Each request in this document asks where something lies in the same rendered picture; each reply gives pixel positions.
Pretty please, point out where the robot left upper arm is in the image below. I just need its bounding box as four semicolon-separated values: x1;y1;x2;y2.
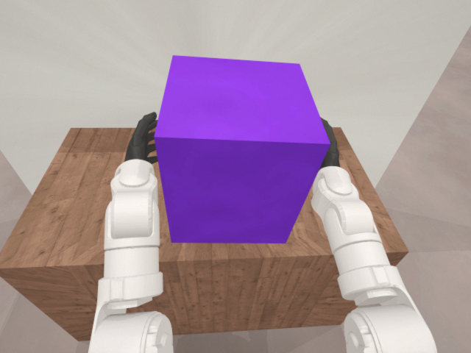
90;311;174;353

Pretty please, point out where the robot right hand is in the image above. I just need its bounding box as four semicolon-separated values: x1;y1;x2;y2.
319;117;340;170

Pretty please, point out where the left robot forearm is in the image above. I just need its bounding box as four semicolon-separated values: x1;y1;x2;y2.
88;159;163;353

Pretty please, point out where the carton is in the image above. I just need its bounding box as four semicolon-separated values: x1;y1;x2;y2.
154;55;330;243

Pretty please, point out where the robot left hand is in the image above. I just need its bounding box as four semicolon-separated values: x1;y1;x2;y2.
124;112;158;164

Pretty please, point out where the robot right upper arm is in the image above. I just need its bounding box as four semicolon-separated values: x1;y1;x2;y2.
344;304;436;353

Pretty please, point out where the pedestal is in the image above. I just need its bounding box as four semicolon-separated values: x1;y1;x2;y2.
0;127;409;341

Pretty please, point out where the right robot forearm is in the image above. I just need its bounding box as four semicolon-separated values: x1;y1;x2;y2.
311;166;437;353

